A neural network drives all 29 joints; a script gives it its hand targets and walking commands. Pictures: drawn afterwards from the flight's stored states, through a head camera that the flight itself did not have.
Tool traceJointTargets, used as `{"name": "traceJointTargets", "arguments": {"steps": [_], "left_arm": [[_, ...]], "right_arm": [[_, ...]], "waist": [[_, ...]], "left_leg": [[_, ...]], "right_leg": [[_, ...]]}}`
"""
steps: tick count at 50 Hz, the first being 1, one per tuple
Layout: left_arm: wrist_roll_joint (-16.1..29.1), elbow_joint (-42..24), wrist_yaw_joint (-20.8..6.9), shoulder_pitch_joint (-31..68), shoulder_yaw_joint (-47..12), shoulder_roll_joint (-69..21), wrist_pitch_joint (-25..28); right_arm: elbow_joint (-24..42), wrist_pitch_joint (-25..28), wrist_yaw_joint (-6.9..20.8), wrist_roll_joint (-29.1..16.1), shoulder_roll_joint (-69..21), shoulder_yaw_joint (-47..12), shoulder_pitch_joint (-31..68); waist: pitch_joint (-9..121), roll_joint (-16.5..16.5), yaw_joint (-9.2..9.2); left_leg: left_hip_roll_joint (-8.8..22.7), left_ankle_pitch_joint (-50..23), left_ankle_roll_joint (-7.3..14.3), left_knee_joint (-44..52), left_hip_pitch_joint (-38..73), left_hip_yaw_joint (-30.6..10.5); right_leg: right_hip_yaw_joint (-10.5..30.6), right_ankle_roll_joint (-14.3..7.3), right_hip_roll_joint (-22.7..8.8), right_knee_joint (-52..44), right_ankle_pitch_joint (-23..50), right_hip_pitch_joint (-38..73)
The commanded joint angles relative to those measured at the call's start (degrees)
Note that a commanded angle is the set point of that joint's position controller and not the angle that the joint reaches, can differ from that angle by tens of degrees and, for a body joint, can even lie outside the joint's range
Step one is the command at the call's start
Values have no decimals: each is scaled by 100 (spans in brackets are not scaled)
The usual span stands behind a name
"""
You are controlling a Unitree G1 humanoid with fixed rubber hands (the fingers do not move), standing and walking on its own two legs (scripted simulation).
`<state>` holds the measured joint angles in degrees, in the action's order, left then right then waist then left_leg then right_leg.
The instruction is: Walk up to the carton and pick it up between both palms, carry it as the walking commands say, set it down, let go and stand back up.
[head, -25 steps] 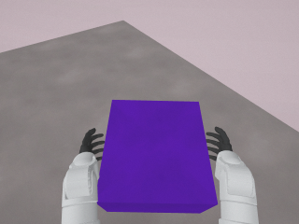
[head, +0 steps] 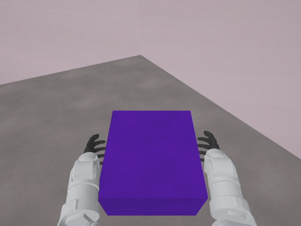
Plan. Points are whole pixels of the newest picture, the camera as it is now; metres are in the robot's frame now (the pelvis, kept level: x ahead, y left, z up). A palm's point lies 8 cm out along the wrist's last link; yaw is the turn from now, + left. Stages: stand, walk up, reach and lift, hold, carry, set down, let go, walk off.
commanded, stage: hold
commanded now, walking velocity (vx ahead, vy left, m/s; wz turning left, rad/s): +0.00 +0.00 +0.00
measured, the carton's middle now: (151, 159) +0.35 +0.00 -0.02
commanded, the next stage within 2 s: set down in 0.14 s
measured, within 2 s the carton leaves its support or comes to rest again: neither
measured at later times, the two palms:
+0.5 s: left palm (87, 169) +0.29 +0.20 +0.02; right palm (207, 164) +0.29 -0.17 +0.02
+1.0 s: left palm (97, 178) +0.32 +0.19 -0.07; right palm (203, 176) +0.31 -0.17 -0.07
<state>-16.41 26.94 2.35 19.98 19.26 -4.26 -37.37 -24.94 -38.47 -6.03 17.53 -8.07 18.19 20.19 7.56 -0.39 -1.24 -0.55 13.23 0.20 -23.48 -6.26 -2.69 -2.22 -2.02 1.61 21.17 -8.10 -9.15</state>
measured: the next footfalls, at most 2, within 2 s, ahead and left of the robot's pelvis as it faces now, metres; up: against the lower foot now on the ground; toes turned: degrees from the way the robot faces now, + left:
none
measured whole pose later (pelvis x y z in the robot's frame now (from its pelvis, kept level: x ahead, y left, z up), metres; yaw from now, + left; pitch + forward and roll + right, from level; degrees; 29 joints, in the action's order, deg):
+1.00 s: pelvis +0.00 +0.02 -0.03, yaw -1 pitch +16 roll +0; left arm -15.4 28.6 0.0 20.4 21.5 -6.3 -19.0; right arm -28.7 -19.5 1.6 14.2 -4.2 22.1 21.1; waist 4.3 -1.2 -0.6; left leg -3.2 17.3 1.8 -38.3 -37.3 -2.2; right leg 2.2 0.1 1.4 35.6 -11.6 -40.4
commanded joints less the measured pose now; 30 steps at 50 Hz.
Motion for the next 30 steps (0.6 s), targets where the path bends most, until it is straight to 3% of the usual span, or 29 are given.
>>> {"name": "traceJointTargets", "arguments": {"steps": [1,7,8,12,17,22,30], "left_arm": [[1516,136,-2491,3652,-2805,-5445,302],[1551,-48,-2545,3556,-2825,-5485,360],[1406,-35,-2547,2993,-2769,-5349,349],[1406,-348,-2483,3156,-2917,-5392,375],[1382,-530,-2401,3334,-2894,-5276,499],[1217,-424,-2255,2929,-2808,-5199,655],[1022,-372,-1911,2334,-2781,-5012,1102]], "right_arm": [[-497,201,2571,-1625,-5717,-2961,3353],[-302,270,2588,-1651,-5818,-2984,3313],[-164,221,2614,-2073,-5537,-3046,2911],[40,283,2578,-1891,-5160,-2905,2955],[190,432,2509,-1746,-5059,-2892,3039],[180,652,2424,-1600,-4785,-2805,2737],[170,1142,2344,-1380,-4354,-2715,2248]], "waist": [[775,40,27],[1171,42,75],[1384,-133,545],[786,-6,221],[444,90,108],[595,-64,70],[1082,-100,19]], "left_leg": [[-330,161,262,781,-1158,-194],[-433,-552,201,789,-807,-100],[-239,-1047,206,755,-551,-165],[-198,-565,179,823,-500,-195],[-198,-35,253,679,-747,-209],[-166,-293,252,556,-840,-318],[-159,-1357,163,103,-1097,-469]], "right_leg": [[659,150,128,-387,-72,1200],[659,204,155,-543,381,1172],[763,178,23,-498,829,1724],[735,110,83,-597,275,1470],[813,64,49,-501,-188,1523],[778,50,73,-141,426,1530],[740,62,154,421,1331,840]]}}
